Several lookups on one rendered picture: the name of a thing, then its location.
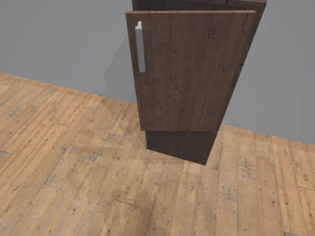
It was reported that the handle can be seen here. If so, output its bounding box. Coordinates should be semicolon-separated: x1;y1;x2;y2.
135;21;145;72

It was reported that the cupboard door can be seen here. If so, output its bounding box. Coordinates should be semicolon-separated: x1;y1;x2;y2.
126;10;256;131

